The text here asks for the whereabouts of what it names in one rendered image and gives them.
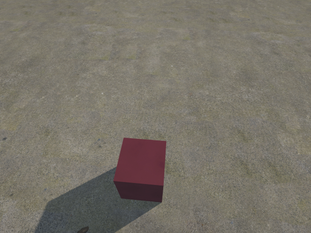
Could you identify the carton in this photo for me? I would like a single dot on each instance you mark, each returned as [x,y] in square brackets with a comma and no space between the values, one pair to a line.
[140,170]

